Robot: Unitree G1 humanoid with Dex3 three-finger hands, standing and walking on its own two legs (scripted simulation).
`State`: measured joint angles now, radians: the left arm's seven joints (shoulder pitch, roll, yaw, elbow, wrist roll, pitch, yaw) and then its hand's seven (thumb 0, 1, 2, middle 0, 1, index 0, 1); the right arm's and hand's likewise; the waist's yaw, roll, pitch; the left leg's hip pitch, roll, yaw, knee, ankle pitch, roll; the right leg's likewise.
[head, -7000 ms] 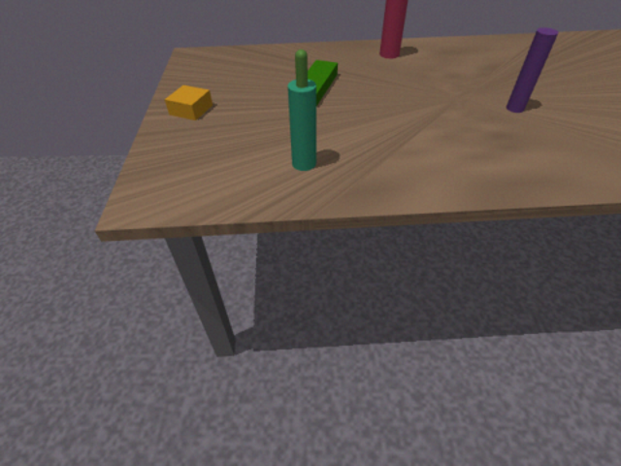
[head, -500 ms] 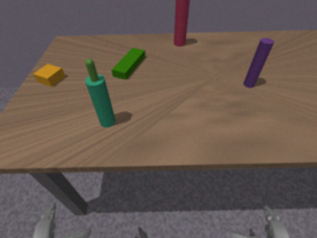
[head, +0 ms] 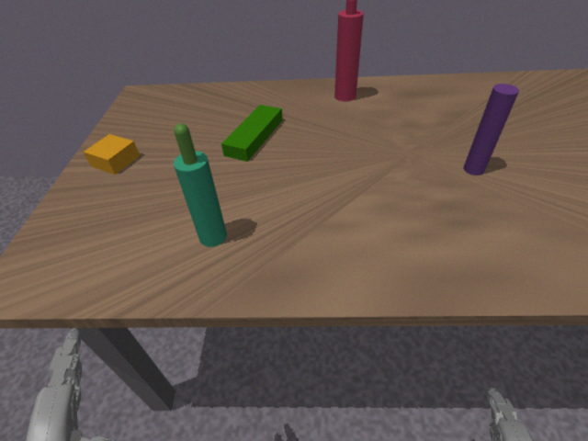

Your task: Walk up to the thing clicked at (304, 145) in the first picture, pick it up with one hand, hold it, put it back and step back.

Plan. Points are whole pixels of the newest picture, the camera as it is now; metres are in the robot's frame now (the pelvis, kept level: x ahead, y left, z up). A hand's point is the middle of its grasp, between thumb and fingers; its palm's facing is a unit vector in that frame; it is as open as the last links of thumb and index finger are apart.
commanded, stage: rise first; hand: left
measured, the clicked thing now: (198, 188) +0.52 +0.19 +0.07
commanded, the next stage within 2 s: go down in 0.96 s
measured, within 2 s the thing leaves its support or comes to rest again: neither
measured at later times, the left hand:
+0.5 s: hand (84, 411) +0.16 +0.24 +0.07, palm faces +0.29 -0.87 -0.39, open 17.6 cm
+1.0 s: hand (73, 402) +0.16 +0.24 +0.11, palm faces +0.30 -0.87 -0.41, open 17.6 cm
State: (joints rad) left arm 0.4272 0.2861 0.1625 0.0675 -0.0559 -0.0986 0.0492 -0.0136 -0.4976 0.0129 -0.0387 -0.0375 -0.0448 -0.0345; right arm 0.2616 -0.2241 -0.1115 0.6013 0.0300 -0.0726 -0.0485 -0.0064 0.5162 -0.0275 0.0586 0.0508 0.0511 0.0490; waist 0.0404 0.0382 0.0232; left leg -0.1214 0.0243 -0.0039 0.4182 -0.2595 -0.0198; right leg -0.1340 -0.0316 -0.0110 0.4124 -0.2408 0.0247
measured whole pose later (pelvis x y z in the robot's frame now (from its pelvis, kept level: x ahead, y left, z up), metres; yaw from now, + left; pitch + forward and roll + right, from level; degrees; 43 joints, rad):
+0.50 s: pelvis -0.01 -0.01 +0.00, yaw +1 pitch -4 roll +0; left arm 0.49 0.31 0.22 -0.14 -0.05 -0.21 0.02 -0.02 -0.54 0.03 -0.04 -0.04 -0.04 -0.04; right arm 0.23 -0.22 -0.14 0.64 0.02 -0.11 -0.04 -0.01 0.54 -0.03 0.06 0.05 0.05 0.05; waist 0.05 0.05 0.05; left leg -0.11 0.02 -0.02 0.42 -0.24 -0.02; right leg -0.13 -0.03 -0.03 0.43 -0.23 0.02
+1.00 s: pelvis -0.02 +0.00 +0.00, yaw +1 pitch -4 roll +0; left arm 0.50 0.32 0.25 -0.22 -0.05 -0.28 0.02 -0.02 -0.57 0.07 -0.04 -0.04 -0.04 -0.06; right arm 0.24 -0.21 -0.15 0.66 0.02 -0.14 -0.04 -0.01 0.54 -0.05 0.06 0.05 0.05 0.05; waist 0.05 0.05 0.05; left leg -0.12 0.02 -0.02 0.42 -0.24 -0.02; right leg -0.13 -0.04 -0.03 0.43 -0.23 0.02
